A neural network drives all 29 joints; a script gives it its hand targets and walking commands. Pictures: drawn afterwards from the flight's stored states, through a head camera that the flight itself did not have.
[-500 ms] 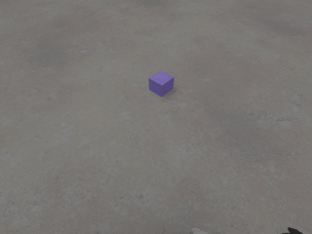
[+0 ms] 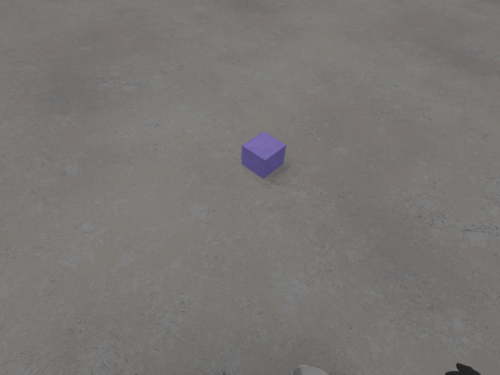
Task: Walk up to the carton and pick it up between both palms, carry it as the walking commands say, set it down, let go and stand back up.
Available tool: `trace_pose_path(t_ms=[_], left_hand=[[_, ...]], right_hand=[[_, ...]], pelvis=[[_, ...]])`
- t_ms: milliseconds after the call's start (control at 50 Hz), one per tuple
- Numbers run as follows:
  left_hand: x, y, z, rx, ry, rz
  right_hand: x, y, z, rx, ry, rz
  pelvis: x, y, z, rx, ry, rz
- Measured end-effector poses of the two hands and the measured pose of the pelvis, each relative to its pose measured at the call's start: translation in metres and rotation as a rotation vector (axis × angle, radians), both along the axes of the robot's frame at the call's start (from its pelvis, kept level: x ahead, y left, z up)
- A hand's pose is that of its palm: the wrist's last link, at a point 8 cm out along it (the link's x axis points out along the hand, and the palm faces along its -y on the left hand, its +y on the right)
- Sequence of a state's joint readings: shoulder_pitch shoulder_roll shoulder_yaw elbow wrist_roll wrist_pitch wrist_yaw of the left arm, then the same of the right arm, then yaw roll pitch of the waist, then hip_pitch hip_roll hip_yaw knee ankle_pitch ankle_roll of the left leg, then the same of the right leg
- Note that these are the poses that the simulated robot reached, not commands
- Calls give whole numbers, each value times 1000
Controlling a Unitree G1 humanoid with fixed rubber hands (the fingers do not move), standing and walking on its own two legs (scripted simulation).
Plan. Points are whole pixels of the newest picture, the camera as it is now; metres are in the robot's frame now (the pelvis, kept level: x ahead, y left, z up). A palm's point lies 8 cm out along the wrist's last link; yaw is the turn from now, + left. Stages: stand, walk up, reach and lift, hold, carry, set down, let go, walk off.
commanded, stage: walk up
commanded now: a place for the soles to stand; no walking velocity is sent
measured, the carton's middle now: (263, 154) +1.35 -0.10 -0.68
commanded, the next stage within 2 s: none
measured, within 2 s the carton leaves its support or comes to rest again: neither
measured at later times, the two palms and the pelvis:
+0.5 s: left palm (52, 310) +0.26 +0.36 -0.07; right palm (430, 294) +0.29 -0.33 -0.08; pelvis +0.19 +0.00 +0.00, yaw +0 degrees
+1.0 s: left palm (101, 214) +0.47 +0.33 -0.07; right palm (403, 233) +0.44 -0.34 -0.10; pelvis +0.37 -0.01 +0.00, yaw -2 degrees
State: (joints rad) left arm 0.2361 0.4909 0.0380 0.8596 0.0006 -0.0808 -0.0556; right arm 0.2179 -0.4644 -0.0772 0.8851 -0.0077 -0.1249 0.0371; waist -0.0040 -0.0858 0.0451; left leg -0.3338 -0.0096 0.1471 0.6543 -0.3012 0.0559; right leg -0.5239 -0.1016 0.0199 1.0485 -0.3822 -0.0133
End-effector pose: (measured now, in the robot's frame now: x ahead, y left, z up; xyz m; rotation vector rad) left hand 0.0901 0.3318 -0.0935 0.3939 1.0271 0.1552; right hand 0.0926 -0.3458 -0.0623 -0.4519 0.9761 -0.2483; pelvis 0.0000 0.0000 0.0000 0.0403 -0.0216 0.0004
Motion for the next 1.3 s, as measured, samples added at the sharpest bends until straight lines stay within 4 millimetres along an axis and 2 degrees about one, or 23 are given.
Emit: trace_pose_path(t_ms=[80, 140, 200, 240, 300, 400, 480, 540, 600, 720, 780, 840, 920, 1040, 1120, 1200, 1300], left_hand=[[61, -18, 4, -30, -10, -71], [105, -31, 9, -27, -15, -112], [146, -38, 14, 2, -47, -123], [164, -37, 19, 22, -82, -112], [171, -29, 28, 45, -94, -67], [164, -6, 35, 79, -27, -10], [166, 17, 27, 74, 15, 35], [182, 31, 11, 67, 36, 51], [212, 31, -1, 50, 41, 48], [284, 5, -7, -14, 24, -36], [317, -7, -4, -26, 31, -64], [347, -14, 1, -4, 19, -72], [374, -10, 11, 37, -27, -41], [379, 10, 24, 78, 19, 28], [392, 28, 16, 84, 55, 44], [429, 23, 4, 70, 56, 43], [491, -5, 0, 21, 25, -27]], right_hand=[[-9, -14, 0, -8, 60, -64], [-8, -24, -7, 9, 90, -119], [4, -33, -21, 27, 123, -149], [21, -32, -29, 42, 141, -142], [58, -24, -32, 65, 136, -107], [130, -5, -28, 99, 99, -24], [185, 8, -21, 84, 75, 26], [218, 14, -18, 44, 31, 35], [233, 13, -12, 12, 2, 3], [239, 2, -3, -18, 43, -52], [242, -7, -7, -7, 71, -88], [254, -18, -20, 9, 100, -116], [292, -14, -35, 39, 121, -103], [374, 11, -31, 90, 96, -7], [422, 19, -27, 64, 63, 38], [445, 10, -23, 20, 28, 1], [452, -4, -19, 7, 59, -40]], pelvis=[[28, -3, 3, 3, -11, -29], [54, -9, 3, 3, -15, -46], [82, -18, -2, -25, -19, -54], [97, -23, -4, -38, -22, -53], [118, -24, 0, -41, -30, -48], [153, -17, 6, -49, -18, -24], [185, -3, 4, -62, -11, -6], [211, 9, -6, -46, -8, -2], [231, 13, -9, -25, -9, -4], [270, 12, -3, -2, -9, -30], [291, 7, -2, 0, -15, -45], [317, 0, -7, -18, -21, -53], [347, -8, -9, -48, -15, -54], [388, -3, 3, -50, -3, -30], [420, 6, -4, -29, 5, -17], [449, 10, -9, -5, 4, -11], [480, 1, -6, 11, 2, -36]])
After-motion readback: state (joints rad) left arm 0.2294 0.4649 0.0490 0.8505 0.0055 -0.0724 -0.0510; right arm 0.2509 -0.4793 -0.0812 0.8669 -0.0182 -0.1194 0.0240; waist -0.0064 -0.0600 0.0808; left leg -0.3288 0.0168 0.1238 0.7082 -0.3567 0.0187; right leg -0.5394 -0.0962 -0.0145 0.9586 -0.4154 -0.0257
